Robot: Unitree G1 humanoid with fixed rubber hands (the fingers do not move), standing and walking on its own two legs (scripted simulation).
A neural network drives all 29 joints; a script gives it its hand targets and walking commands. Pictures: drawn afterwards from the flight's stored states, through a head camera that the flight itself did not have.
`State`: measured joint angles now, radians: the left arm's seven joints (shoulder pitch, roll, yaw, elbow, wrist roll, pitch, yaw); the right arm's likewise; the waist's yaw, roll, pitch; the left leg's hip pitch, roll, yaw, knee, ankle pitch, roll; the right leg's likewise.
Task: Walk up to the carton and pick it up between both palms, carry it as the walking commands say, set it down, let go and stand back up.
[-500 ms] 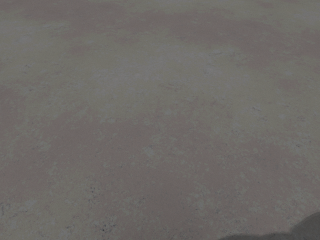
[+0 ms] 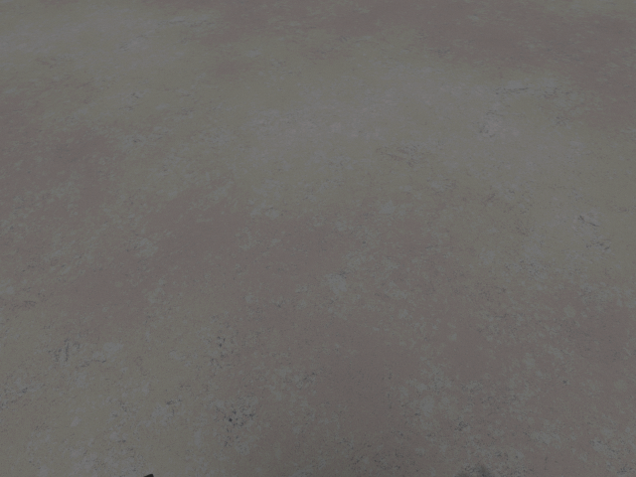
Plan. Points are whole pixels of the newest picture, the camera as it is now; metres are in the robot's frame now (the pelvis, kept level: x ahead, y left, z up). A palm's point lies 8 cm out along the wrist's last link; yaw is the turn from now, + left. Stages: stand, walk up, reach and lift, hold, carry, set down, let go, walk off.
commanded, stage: walk up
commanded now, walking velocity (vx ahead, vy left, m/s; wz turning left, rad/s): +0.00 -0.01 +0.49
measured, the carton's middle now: out of the picture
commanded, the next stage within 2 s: none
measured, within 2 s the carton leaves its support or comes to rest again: neither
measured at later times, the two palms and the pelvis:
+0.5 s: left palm out of the picture -0.02 +0.31 -0.14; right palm (464, 454) +0.17 -0.17 -0.10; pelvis +0.00 +0.04 +0.00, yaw +15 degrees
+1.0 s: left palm out of the picture -0.01 +0.29 -0.09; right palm (461, 418) +0.22 -0.19 -0.12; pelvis +0.03 +0.01 +0.01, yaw +29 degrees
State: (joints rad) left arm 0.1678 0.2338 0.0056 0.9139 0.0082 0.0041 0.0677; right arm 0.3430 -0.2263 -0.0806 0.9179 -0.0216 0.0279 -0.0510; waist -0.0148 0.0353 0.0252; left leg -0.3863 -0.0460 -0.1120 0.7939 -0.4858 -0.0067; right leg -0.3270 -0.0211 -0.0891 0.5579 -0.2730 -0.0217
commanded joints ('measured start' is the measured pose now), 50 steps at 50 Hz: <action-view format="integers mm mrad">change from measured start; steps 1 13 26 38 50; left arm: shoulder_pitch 113 125 67 -4 -14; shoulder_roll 138 132 113 59 102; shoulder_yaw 21 56 78 73 52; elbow -6 -57 -137 -165 -157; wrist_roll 6 28 20 -14 19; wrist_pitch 4 -23 47 44 -9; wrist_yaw -4 -25 -70 -51 -30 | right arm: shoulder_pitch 77 -122 -178 -53 -28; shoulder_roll -8 17 -156 -223 -131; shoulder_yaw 0 13 -28 -46 -32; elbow -78 -173 -220 -173 -132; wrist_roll -11 27 0 7 4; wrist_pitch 0 28 -13 -24 4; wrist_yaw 5 67 32 42 63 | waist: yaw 8 59 31 -10 -25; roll -133 -210 146 143 -215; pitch -42 -45 45 -69 -13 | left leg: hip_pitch -179 -77 136 231 -201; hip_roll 79 80 260 253 62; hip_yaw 40 205 -30 -218 76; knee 317 52 -487 -426 376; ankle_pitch -48 84 511 658 72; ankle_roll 0 -57 134 173 -70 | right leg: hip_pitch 140 208 -199 -107 197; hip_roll -379 -301 -82 17 -261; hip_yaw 321 19 28 40 109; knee -311 -189 542 202 -237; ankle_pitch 197 383 -102 -184 447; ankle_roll -99 -118 95 118 -105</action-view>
